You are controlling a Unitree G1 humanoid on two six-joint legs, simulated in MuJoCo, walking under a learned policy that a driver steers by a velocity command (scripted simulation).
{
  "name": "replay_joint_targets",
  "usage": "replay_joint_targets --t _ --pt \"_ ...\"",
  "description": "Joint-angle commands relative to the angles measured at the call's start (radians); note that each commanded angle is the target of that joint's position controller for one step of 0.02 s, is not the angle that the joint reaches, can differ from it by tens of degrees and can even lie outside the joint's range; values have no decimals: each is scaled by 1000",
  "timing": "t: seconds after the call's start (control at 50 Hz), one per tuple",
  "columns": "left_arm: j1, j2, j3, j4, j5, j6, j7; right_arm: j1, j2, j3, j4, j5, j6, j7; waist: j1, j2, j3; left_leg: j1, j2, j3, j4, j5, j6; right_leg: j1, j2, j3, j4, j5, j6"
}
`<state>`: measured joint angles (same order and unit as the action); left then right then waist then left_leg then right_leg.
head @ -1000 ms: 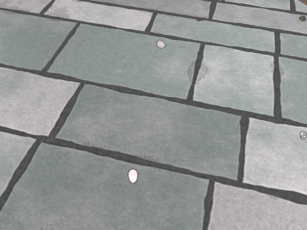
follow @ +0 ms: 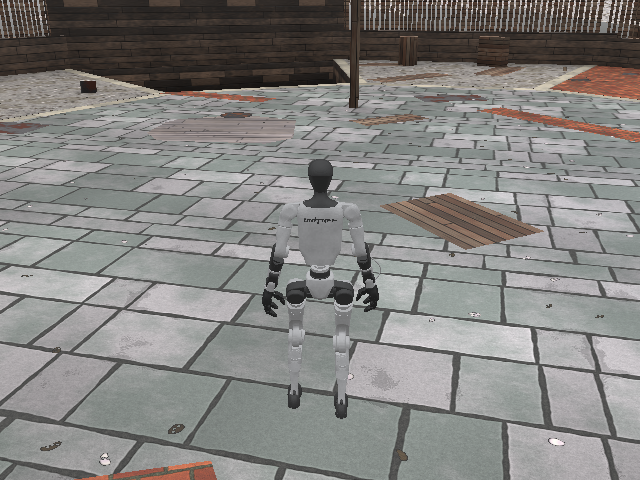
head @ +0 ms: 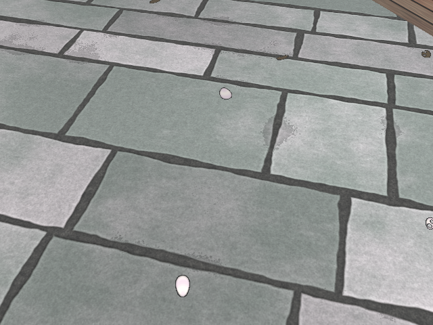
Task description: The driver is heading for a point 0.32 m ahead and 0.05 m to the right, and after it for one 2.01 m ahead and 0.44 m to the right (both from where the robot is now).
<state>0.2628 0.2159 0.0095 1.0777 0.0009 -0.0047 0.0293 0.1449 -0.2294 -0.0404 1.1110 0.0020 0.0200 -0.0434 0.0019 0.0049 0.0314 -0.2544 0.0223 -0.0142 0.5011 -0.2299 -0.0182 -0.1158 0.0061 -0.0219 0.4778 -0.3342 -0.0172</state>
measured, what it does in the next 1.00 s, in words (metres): walks ahead, turning right: right foot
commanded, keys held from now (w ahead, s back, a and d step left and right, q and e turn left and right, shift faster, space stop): w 0.18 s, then w+e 0.16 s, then e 0.48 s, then no key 0.18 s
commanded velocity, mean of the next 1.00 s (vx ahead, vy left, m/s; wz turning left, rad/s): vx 0.19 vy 0.00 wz -0.32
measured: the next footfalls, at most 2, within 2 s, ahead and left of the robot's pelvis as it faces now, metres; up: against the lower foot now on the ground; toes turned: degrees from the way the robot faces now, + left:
right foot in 0.66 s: +0.35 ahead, -0.08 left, +0.00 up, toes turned -19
left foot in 1.12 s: +0.41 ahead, +0.14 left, +0.00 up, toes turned -24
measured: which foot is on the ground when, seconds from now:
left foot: down 0.00-0.64, up 0.66-1.00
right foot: down 0.00-0.22, up 0.24-0.64, down 0.66-1.00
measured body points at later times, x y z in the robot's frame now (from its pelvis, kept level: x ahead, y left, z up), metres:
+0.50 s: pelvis +0.14 +0.05 +0.01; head +0.17 +0.06 +0.45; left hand +0.31 +0.30 -0.12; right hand +0.08 -0.18 -0.14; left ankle +0.06 +0.14 -0.74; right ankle +0.25 -0.11 -0.68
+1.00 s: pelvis +0.27 +0.02 +0.00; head +0.31 -0.01 +0.45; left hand +0.50 +0.24 -0.10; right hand +0.31 -0.29 -0.12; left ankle +0.39 +0.17 -0.69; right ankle +0.31 -0.07 -0.74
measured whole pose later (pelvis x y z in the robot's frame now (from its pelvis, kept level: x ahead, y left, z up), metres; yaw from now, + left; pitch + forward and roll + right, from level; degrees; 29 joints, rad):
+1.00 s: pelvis +0.27 +0.02 +0.00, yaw -21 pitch +3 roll +1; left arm 0.16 0.27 0.07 0.75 0.01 0.00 0.02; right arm 0.10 -0.29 -0.06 0.85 -0.01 0.00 -0.06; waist 0.03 0.02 0.03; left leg -0.56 0.05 -0.10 0.88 -0.31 -0.08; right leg -0.38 0.12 0.08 0.45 -0.11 -0.09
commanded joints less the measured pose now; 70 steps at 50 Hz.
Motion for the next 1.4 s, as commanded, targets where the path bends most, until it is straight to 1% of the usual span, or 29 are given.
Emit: replay_joint_targets --t 0.02,0.06,0.1,0.16,0.2,0.22,0.24,0.26,0.28,0.36,0.42,0.5,0.62,0.64,0.66,0.68,0.7,0.72,0.74,0.78,0.86,0.96,1.1,1.12,1.16,1.2,1.24,1.3,1.4 --pt "76 186 44 -27 -14 -4 11 -42 -99 -17 -40 4 -17 0 30 -124 79 -81 -71 95 123 -248 29 -149 -153 219 -258 -451 -115" --pt "88 228 65 -34 -21 -24 13 -89 -82 -13 -75 13 -49 18 43 -184 158 -233 -2 51 308 -199 55 -138 -328 432 -353 -498 -213" --pt "95 189 63 -41 -17 -47 9 -99 -85 -17 -89 28 -75 34 39 -155 181 -368 56 4 367 -273 78 -32 -361 444 -340 -351 -224" --pt "46 188 67 -63 -36 -51 -2 -40 -74 -21 -72 34 -104 51 -12 -115 124 -144 27 75 96 -158 87 -70 -256 253 -262 -163 -152" --pt "38 186 64 -73 -32 -46 -9 159 -92 -43 11 28 -101 49 -87 -86 42 216 -64 135 6 4 60 -247 -168 162 -125 -21 -122" --pt "2 144 50 -91 -29 -52 -14 284 -143 -62 34 23 -101 42 -146 36 1 359 49 -36 -83 -59 93 -351 -90 77 126 94 -73" --pt "0 56 29 -139 -19 -67 -13 420 -270 -86 44 22 -105 38 -164 325 -94 520 317 -474 -250 -164 223 -560 37 -28 495 -118 -3" --pt "-24 89 42 -151 -47 -79 -8 410 -210 -61 49 -3 -124 46 -150 241 -96 449 405 -694 -332 -320 301 -628 41 138 718 -241 -14" --pt "-33 117 50 -158 -75 -89 -13 304 -160 -42 17 0 -139 45 -100 150 13 383 395 -589 -335 -377 271 -710 -19 186 793 -162 -49" --pt "-4 116 74 -125 -47 -78 -25 164 -59 -4 -33 -11 -143 49 -26 101 78 238 223 -109 -339 124 115 -595 -98 150 651 128 -73" --pt "-52 68 70 -169 -32 -54 -36 163 -113 -8 -50 -29 -131 21 -3 68 66 194 213 42 -310 560 130 -567 -75 85 572 186 -23" --pt "-215 28 49 -269 -16 -38 -53 151 -158 -14 -79 -15 -102 -16 -28 77 57 123 182 178 -282 655 127 -450 -60 -34 281 307 6" --pt "-95 135 90 -303 -11 -22 -87 110 -200 -45 -125 17 -63 -31 68 97 -64 248 236 200 47 936 113 -267 26 -88 145 199 -91" --pt "3 180 114 -282 -12 -27 -84 87 -196 -45 -144 18 -58 -28 121 65 -118 211 198 211 219 859 83 -123 55 -81 43 284 -124" --pt "65 251 137 -280 -9 -27 -61 118 -182 -40 -164 -1 -64 -17 137 -69 -183 34 120 215 502 490 19 91 -49 93 -10 603 -179" --pt "18 322 136 -307 8 -22 -42 208 -67 -11 -190 -59 -79 6 10 -279 -283 -281 -79 140 853 -492 -38 332 -297 484 82 1117 -348" --pt "40 288 124 -331 21 -26 -50 220 -114 -18 -204 -15 -95 26 47 -209 -470 -327 -94 -86 984 -499 -25 349 -387 698 -60 807 -460" --pt "-44 244 116 -358 8 -33 -50 112 -153 -30 -235 23 -97 29 50 -111 -324 -411 -54 -92 969 -393 -6 240 -334 614 -123 575 -406" --pt "-121 203 106 -367 -14 -35 -44 58 -155 -33 -249 21 -89 19 23 -18 -185 -434 -12 -76 888 -297 -4 91 -277 505 -161 424 -333" --pt "-172 180 98 -381 -10 -32 -37 53 -180 -49 -252 -5 -60 -7 -22 19 -113 -328 33 -84 741 -213 -7 -128 -208 412 -193 318 -271" --pt "-137 204 105 -385 7 -29 -19 72 -136 -44 -269 -16 -38 -21 -31 -69 -142 -262 11 -59 566 -146 -39 -197 -152 328 -184 416 -261" --pt "-126 198 96 -390 4 -7 2 0 -134 -38 -298 -8 -26 -26 4 -113 -150 -244 26 -61 399 -62 -69 -199 -137 340 -197 137 -226" --pt "-115 153 64 -380 6 10 1 43 -120 -30 -286 2 -60 5 -18 -128 -133 -12 -7 -5 -17 11 -21 -173 -129 358 -100 184 -173" --pt "-73 139 57 -367 3 10 2 55 -140 -31 -284 -9 -65 12 -19 -101 -128 67 24 -35 -107 105 5 -198 -99 341 -70 188 -129" --pt "-4 99 53 -383 9 -6 -6 16 -248 -48 -285 -38 -61 12 83 218 -106 97 269 -284 -142 345 174 -316 70 133 91 -39 -31" --pt "-99 159 68 -390 15 -12 -8 -24 -145 -26 -300 -28 -66 15 33 181 -105 34 231 -264 -157 214 184 -218 29 115 86 10 -1" --pt "-124 130 64 -386 22 6 -9 -6 -165 -30 -291 -10 -73 17 17 166 -90 18 165 -201 -139 129 120 -157 17 121 31 142 3" --pt "-93 132 66 -370 11 18 -14 37 -143 -20 -275 -17 -75 21 7 82 -64 -49 80 -104 -122 -4 53 -75 -9 144 14 238 -30" --pt "-99 122 67 -348 11 3 -13 52 -134 -17 -267 -8 -71 15 -12 -14 -67 1 41 -52 -43 86 42 -91 -27 166 5 325 -45"
Velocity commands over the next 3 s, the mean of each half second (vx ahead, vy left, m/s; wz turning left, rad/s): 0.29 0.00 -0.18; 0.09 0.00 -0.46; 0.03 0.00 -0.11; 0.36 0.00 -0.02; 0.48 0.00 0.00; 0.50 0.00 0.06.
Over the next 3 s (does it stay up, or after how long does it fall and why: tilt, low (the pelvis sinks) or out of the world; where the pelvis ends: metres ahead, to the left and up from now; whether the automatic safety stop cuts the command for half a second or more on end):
stays up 0.95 -0.27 0.01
